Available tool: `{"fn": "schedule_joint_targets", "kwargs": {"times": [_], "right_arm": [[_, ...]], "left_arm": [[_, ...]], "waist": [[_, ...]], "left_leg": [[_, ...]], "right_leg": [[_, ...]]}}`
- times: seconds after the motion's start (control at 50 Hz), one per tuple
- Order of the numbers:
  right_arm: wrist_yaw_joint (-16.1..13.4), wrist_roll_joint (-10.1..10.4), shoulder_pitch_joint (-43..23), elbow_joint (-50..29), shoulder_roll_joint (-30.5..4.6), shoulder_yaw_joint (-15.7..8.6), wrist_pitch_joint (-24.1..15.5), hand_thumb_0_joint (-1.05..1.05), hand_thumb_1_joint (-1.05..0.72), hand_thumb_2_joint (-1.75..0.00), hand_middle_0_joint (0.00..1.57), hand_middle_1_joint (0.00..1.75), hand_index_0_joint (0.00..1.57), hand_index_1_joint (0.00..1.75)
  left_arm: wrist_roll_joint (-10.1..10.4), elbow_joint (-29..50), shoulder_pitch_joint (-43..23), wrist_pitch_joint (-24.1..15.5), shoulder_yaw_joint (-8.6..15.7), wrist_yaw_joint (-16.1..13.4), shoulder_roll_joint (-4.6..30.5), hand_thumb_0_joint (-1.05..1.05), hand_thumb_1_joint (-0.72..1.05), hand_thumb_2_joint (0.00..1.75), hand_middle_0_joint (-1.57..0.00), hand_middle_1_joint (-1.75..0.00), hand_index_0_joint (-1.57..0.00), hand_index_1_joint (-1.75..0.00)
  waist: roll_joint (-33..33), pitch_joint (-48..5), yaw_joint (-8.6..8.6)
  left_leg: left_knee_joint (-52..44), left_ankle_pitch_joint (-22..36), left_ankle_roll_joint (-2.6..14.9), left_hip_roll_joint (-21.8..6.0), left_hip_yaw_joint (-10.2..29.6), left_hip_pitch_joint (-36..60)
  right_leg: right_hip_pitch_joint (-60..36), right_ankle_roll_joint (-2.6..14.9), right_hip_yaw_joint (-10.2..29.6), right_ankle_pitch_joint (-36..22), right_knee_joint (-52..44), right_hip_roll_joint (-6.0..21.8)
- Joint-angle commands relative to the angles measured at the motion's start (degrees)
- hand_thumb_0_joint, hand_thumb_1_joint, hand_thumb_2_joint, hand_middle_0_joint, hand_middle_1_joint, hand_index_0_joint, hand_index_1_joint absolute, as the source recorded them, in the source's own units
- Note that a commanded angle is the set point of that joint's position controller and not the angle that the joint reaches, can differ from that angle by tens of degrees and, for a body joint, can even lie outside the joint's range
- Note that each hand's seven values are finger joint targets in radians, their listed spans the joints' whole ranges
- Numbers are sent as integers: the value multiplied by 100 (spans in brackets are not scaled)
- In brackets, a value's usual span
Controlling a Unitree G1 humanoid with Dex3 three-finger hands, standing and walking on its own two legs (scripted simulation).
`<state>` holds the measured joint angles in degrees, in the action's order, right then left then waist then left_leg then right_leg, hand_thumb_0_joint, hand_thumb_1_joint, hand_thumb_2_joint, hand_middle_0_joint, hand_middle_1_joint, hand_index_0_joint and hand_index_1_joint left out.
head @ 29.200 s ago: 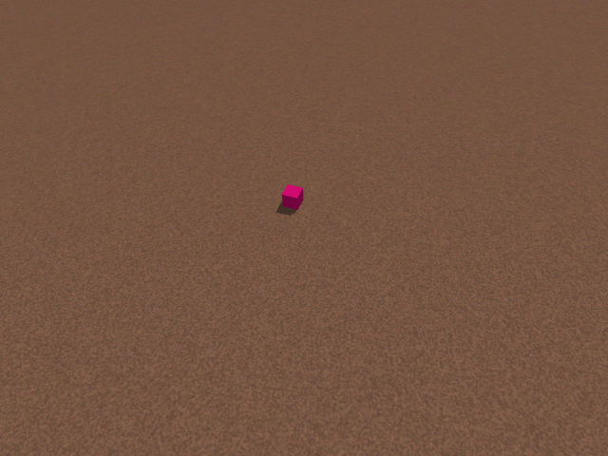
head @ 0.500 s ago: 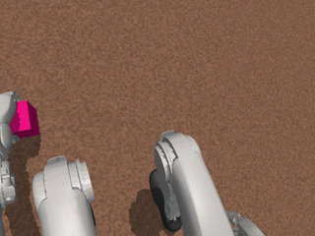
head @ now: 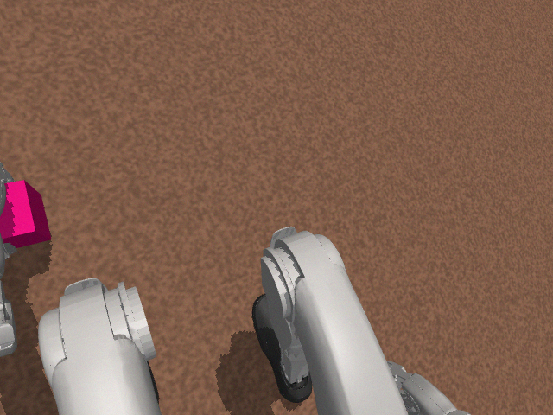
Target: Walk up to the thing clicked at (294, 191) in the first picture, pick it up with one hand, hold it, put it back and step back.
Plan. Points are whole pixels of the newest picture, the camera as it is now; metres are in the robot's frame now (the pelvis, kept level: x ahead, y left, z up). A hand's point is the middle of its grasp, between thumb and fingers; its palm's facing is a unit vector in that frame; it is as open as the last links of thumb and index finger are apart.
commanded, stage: rest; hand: left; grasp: from above
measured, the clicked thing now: (8, 218) +0.42 +0.30 -0.26
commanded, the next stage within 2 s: open in 0.06 s
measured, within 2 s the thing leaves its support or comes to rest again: neither
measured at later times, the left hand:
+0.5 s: hand out of the picture +0.41 +0.31 -0.24, palm faces -0.44 -0.16 -0.88, open 11.9 cm
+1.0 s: hand out of the picture +0.41 +0.32 -0.24, palm faces -0.45 -0.18 -0.87, open 14.3 cm
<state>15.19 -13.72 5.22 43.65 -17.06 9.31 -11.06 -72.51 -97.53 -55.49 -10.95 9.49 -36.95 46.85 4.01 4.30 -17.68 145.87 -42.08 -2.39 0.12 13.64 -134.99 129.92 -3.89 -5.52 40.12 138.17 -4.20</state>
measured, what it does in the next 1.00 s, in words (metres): stands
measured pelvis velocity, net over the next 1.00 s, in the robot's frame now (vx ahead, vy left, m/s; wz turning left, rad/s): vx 0.00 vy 0.00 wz -0.02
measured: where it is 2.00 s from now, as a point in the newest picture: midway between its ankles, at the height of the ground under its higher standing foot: (220, 396)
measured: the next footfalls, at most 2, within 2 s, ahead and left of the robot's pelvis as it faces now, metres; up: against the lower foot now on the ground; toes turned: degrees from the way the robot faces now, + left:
none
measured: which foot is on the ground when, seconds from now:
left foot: down 0.00-1.00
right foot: down 0.00-1.00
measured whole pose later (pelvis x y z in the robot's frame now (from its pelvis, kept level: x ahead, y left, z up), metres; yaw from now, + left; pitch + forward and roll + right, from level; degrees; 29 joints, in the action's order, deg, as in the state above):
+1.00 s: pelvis +0.00 +0.00 +0.00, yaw -1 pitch +29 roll -12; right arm 17.5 -14.5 5.6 43.6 -18.9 11.0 -14.4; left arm -71.0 -98.7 -55.4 -11.9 9.7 -36.1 50.4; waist 4.9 6.7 -18.3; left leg 146.0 -41.9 -2.3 0.0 15.0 -134.0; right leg 128.5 -4.2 -6.7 39.3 137.2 -4.4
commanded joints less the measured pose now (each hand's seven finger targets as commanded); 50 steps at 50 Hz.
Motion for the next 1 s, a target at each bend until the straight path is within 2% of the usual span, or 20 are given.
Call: {"fn": "schedule_joint_targets", "kwargs": {"times": [0.0,0.08,0.14,0.22,0.3,0.38,0.4,0.42,0.44,0.46,0.5,0.52,0.58,0.6,0.62,0.64,0.7,0.76,0.84,0.98], "right_arm": [[-45,-21,1251,91,-1824,-500,-32,0,-91,-91,20,30,20,30],[-24,-27,1111,5,-1750,-428,-89,0,-91,-91,20,30,20,30],[-30,-70,1235,43,-1862,-424,-97,0,-91,-91,20,30,20,30],[-33,-84,1095,23,-1838,-385,-83,0,-90,-90,20,30,20,30],[-34,-93,1040,-20,-1864,-367,-123,0,-90,-90,20,30,20,30],[-3,-144,1105,57,-1884,-347,-151,0,-90,-90,20,30,20,30],[21,-148,1019,-6,-1835,-303,-212,0,-90,-90,20,30,20,30],[27,-164,1003,45,-1911,-321,-243,0,-90,-90,20,30,20,30],[60,-148,1010,29,-1886,-295,-277,0,-90,-90,20,30,20,30],[47,-165,1066,68,-1968,-328,-278,0,-90,-90,20,30,20,30],[49,-160,1074,35,-1957,-321,-274,0,-90,-90,20,30,20,30],[85,-166,1012,37,-1895,-286,-315,0,-90,-90,20,30,20,30],[136,-161,928,20,-1954,-319,-384,0,-90,-90,20,30,20,30],[134,-167,1032,73,-2022,-345,-368,0,-90,-90,20,30,20,30],[166,-148,1000,13,-1968,-335,-407,0,-90,-90,20,30,20,30],[168,-190,1098,106,-2002,-349,-388,0,-89,-90,20,30,20,30],[221,-166,1151,105,-1964,-328,-446,0,-90,-90,20,30,20,30],[229,-123,1129,98,-2003,-375,-446,0,-89,-90,20,30,20,30],[249,-102,1213,70,-1933,-341,-435,0,-89,-90,20,30,20,30],[159,-22,1221,90,-1887,-321,-320,0,-89,-90,20,30,20,30]], "left_arm": [[22,386,-1372,-4,281,-256,1678,0,40,103,-90,-80,-86,-84],[39,277,-1487,-69,-43,-181,1379,0,39,102,-89,-78,-85,-83],[-31,124,-1375,-97,120,-215,1638,0,39,102,-89,-78,-85,-82],[-56,132,-1458,-144,71,-273,1631,0,7,102,-58,-83,-55,-86],[-64,191,-1555,-167,-57,-310,1560,0,-20,97,-42,-81,-38,-85],[-88,227,-1536,-159,65,-401,1662,0,-32,103,-33,-85,-28,-90],[-57,218,-1731,-168,-194,-388,1373,0,-36,102,-31,-85,-26,-90],[-49,273,-1772,-185,-63,-428,1598,0,-38,101,-27,-87,-24,-91],[-99,232,-1792,-161,-258,-402,1435,0,-41,101,-25,-86,-21,-91],[-38,237,-1677,-152,56,-454,1758,0,-45,103,-24,-88,-19,-92],[-41,222,-1518,-109,131,-499,1780,0,-48,107,-22,-89,-17,-95],[-68,209,-1630,-90,-137,-472,1479,0,-48,108,-21,-90,-16,-95],[-58,186,-1689,-46,-146,-437,1515,0,-54,108,-16,-93,-11,-98],[-39,159,-1514,-19,63,-445,1724,0,-56,112,-15,-94,-9,-100],[-56,173,-1601,10,-97,-401,1555,0,-56,113,-14,-95,-9,-101],[-19,155,-1398,30,152,-431,1737,0,-59,114,-12,-96,-6,-101],[21,189,-1500,71,40,-355,1588,0,-61,114,-9,-95,-3,-101],[120,244,-1267,69,85,-278,1632,0,-61,110,-8,-95,-3,-100],[207,359,-1412,20,48,-157,1574,0,-61,112,-8,-94,-2,-100],[181,444,-1399,-191,64,-150,1699,0,-61,110,-8,-95,-3,-100]], "waist": [[-2175,-3716,-147],[-2169,-3525,-246],[-2065,-3507,-262],[-2209,-3447,-234],[-2298,-3341,-270],[-2400,-3509,-278],[-2398,-3391,-364],[-2435,-3402,-374],[-2551,-3313,-391],[-2398,-3487,-332],[-2465,-3577,-245],[-2592,-3425,-320],[-2615,-3325,-333],[-2623,-3414,-302],[-2588,-3294,-329],[-2516,-3475,-274],[-2503,-3434,-380],[-2643,-3543,-251],[-2474,-3469,-372],[-2303,-3559,-306]], "left_leg": [[-1449,1321,343,-112,-757,2608],[-1430,1159,354,-118,-724,2523],[-1432,1185,355,-110,-709,2555],[-1507,1070,315,-130,-670,2601],[-1511,1019,310,-121,-671,2552],[-1491,1222,288,-145,-660,2753],[-1473,1133,278,-134,-667,2761],[-1507,1069,268,-158,-614,2804],[-1469,1058,267,-147,-642,2815],[-1473,1135,278,-159,-613,2807],[-1500,1219,268,-143,-644,2806],[-1534,1170,241,-137,-650,2819],[-1557,1040,215,-165,-553,2896],[-1618,1103,220,-161,-531,2934],[-1510,1103,238,-157,-589,2852],[-1575,1247,233,-156,-571,2920],[-1442,1470,248,-156,-613,2906],[-1563,1494,235,-159,-588,2980],[-1487,1405,274,-150,-600,2834],[-1412,1384,313,-161,-628,2709]], "right_leg": [[-2113,495,-786,-1586,-1273,-133],[-2032,503,-780,-1440,-1290,-145],[-2097,485,-816,-1449,-1312,-152],[-1946,512,-869,-1329,-1266,-161],[-1897,508,-866,-1287,-1283,-159],[-2030,508,-871,-1504,-1246,-187],[-1887,503,-903,-1436,-1218,-160],[-1865,498,-951,-1380,-1224,-164],[-1819,510,-918,-1382,-1206,-165],[-1942,489,-945,-1442,-1245,-181],[-2013,498,-927,-1492,-1248,-173],[-1881,513,-934,-1446,-1190,-150],[-1668,506,-993,-1361,-1140,-140],[-1776,514,-997,-1408,-1153,-153],[-1755,500,-957,-1439,-1147,-132],[-1910,496,-968,-1530,-1192,-147],[-2000,482,-938,-1759,-1154,-140],[-2040,517,-932,-1709,-1186,-163],[-2092,499,-929,-1664,-1222,-131],[-2258,484,-863,-1675,-1302,-157]]}}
